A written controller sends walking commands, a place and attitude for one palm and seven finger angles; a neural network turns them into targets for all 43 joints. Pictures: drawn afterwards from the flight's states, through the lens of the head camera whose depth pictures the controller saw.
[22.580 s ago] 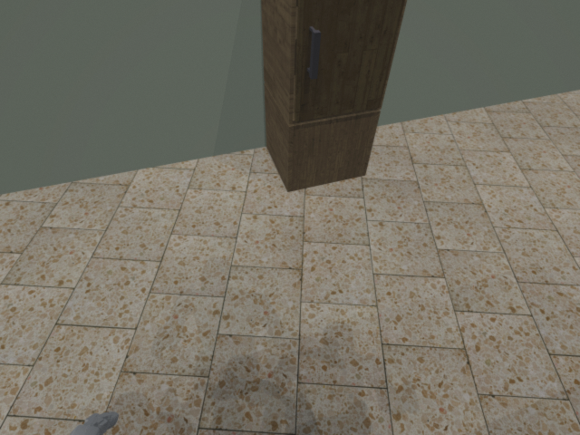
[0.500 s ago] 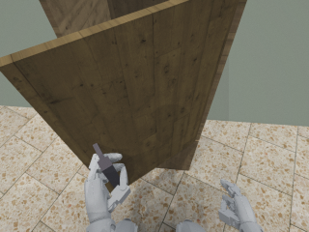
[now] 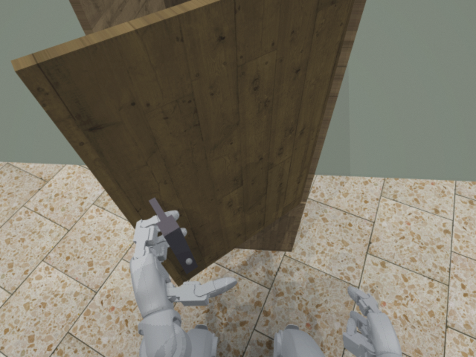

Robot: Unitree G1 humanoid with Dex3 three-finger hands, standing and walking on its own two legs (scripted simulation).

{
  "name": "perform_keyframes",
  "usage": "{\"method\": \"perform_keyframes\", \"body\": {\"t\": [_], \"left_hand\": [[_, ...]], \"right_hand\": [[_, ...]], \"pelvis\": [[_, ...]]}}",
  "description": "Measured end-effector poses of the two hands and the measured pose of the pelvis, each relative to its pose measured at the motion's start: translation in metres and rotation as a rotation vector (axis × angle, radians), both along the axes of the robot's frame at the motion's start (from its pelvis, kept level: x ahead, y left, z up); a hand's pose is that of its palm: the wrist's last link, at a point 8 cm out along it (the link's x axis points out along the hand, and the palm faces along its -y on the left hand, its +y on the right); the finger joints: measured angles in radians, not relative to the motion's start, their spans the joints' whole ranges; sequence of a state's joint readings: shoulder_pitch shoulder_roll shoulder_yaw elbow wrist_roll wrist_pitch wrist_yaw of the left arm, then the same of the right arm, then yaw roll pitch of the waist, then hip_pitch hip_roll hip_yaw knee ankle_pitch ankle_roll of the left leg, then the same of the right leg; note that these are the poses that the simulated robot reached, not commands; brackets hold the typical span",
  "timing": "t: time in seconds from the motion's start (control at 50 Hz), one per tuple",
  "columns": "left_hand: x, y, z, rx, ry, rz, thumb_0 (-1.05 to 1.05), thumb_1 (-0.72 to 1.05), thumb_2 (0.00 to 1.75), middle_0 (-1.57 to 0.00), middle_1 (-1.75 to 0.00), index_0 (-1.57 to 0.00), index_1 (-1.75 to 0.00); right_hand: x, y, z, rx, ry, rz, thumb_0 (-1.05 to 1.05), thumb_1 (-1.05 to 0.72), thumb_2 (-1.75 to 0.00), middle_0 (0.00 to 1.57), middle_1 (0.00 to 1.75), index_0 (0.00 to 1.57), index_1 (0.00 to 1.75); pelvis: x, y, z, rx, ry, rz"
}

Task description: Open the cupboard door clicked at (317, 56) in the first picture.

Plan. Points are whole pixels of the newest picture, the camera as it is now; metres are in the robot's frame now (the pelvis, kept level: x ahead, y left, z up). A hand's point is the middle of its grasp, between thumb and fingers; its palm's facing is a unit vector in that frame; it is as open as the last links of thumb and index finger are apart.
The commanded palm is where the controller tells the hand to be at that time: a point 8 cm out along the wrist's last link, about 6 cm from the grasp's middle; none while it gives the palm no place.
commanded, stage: open thumb and fingers to let go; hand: left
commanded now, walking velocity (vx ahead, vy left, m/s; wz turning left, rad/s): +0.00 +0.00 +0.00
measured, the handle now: (173, 237) +0.30 +0.12 +0.04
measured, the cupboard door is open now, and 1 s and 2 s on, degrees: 40 41 41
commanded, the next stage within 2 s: slide the hand sideways off the handle in 0.26 s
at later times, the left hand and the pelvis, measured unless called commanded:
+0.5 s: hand (183, 274) +0.24 +0.09 +0.05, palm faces +0.01 -1.00 -0.04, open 15.9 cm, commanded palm +0.21 +0.12 +0.05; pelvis +0.00 +0.04 +0.00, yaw -1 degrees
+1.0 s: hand (166, 296) +0.21 +0.11 +0.05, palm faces -0.08 -1.00 +0.03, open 16.0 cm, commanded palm +0.17 +0.17 +0.05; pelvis +0.01 +0.05 -0.01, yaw -2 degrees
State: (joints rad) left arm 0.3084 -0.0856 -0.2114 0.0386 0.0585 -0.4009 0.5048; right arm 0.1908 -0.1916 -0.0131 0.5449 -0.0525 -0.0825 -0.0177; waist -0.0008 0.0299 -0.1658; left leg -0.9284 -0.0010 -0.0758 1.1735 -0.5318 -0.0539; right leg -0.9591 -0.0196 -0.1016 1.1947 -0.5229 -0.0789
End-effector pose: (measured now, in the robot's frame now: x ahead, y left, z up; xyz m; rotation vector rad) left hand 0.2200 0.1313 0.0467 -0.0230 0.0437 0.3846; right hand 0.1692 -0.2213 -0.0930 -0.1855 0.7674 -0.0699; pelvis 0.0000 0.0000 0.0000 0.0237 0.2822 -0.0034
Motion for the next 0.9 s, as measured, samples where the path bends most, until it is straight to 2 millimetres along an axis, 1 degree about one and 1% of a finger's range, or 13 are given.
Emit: {"method": "perform_keyframes", "body": {"t": [0.06, 0.14, 0.22, 0.3, 0.34, 0.4, 0.44, 0.52, 0.58, 0.66, 0.76, 0.9], "left_hand": [[0.0, 0.001, 0.001, 0.007, 0.004, -0.021, 0.0, -0.41, 0.34, -0.28, -1.09, -0.29, -1.09], [-0.001, 0.002, 0.001, 0.017, 0.01, -0.057, 0.0, -0.46, 0.32, -0.25, -0.94, -0.28, -0.95], [-0.001, 0.003, 0.001, 0.023, 0.009, -0.091, -0.01, -0.49, 0.31, -0.25, -0.78, -0.28, -0.79], [0.004, 0.004, 0.001, 0.028, 0.005, -0.112, -0.01, -0.5, 0.3, -0.25, -0.61, -0.27, -0.62], [0.007, 0.006, 0.001, 0.027, 0.006, -0.116, -0.01, -0.5, 0.3, -0.26, -0.55, -0.28, -0.58], [0.007, 0.009, 0.002, 0.028, 0.01, -0.129, -0.01, -0.5, 0.3, -0.29, -0.51, -0.3, -0.56], [0.005, 0.012, 0.001, 0.035, 0.006, -0.209, -0.01, -0.5, 0.3, -0.27, -0.47, -0.26, -0.53], [-0.004, 0.018, 0.001, 0.049, -0.004, -0.429, -0.01, -0.5, 0.3, -0.2, -0.4, -0.17, -0.44], [-0.01, 0.017, 0.002, -0.005, -0.002, -0.512, -0.01, -0.5, 0.3, -0.15, -0.36, -0.14, -0.38], [-0.014, 0.014, 0.003, -0.066, 0.002, -0.503, -0.01, -0.5, 0.3, -0.11, -0.33, -0.14, -0.34], [-0.014, 0.013, 0.003, -0.032, -0.015, -0.486, -0.01, -0.5, 0.3, -0.12, -0.31, -0.16, -0.32], [-0.02, 0.025, 0.004, -0.004, 0.001, -0.494, -0.01, -0.5, 0.3, -0.16, -0.32, -0.19, -0.32]], "right_hand": [[0.0, 0.009, 0.005, 0.001, -0.015, 0.003, 0.01, -0.9, -0.9, 0.2, 0.3, 0.2, 0.3], [0.002, 0.02, 0.011, 0.001, -0.034, 0.01, 0.01, -0.9, -0.9, 0.2, 0.3, 0.2, 0.3], [0.005, 0.032, 0.015, 0.0, -0.049, 0.023, 0.01, -0.9, -0.9, 0.2, 0.3, 0.2, 0.3], [0.009, 0.042, 0.017, 0.003, -0.059, 0.038, 0.01, -0.9, -0.9, 0.2, 0.3, 0.2, 0.3], [0.01, 0.046, 0.018, 0.007, -0.062, 0.044, 0.01, -0.9, -0.9, 0.2, 0.3, 0.2, 0.3], [0.012, 0.052, 0.019, 0.016, -0.064, 0.056, 0.01, -0.9, -0.9, 0.2, 0.3, 0.2, 0.3], [0.011, 0.054, 0.02, 0.018, -0.065, 0.067, 0.01, -0.9, -0.9, 0.2, 0.3, 0.2, 0.3], [0.007, 0.055, 0.018, 0.015, -0.063, 0.062, 0.01, -0.9, -0.9, 0.2, 0.3, 0.2, 0.3], [0.005, 0.055, 0.018, 0.014, -0.075, 0.037, 0.01, -0.9, -0.9, 0.2, 0.3, 0.2, 0.3], [0.005, 0.057, 0.02, 0.008, -0.089, 0.013, 0.01, -0.9, -0.9, 0.2, 0.3, 0.2, 0.3], [0.01, 0.061, 0.019, 0.008, -0.088, 0.019, 0.01, -0.9, -0.9, 0.2, 0.3, 0.2, 0.3], [0.018, 0.067, 0.018, 0.025, -0.072, 0.026, 0.01, -0.9, -0.9, 0.2, 0.3, 0.2, 0.3]], "pelvis": [[-0.001, 0.006, 0.001, -0.006, -0.005, -0.003], [-0.001, 0.015, 0.003, -0.016, -0.011, -0.006], [-0.002, 0.023, 0.003, -0.027, -0.017, -0.006], [-0.003, 0.029, 0.003, -0.034, -0.019, -0.007], [-0.003, 0.032, 0.003, -0.037, -0.019, -0.008], [-0.003, 0.035, 0.003, -0.039, -0.022, -0.007], [-0.004, 0.038, 0.002, -0.04, -0.023, -0.003], [-0.004, 0.044, 0.0, -0.044, -0.023, 0.001], [-0.003, 0.05, -0.002, -0.048, -0.025, -0.003], [-0.001, 0.056, -0.004, -0.046, -0.016, -0.014], [0.002, 0.058, -0.009, -0.042, 0.004, -0.023], [0.008, 0.057, -0.01, -0.042, 0.006, -0.031]]}}
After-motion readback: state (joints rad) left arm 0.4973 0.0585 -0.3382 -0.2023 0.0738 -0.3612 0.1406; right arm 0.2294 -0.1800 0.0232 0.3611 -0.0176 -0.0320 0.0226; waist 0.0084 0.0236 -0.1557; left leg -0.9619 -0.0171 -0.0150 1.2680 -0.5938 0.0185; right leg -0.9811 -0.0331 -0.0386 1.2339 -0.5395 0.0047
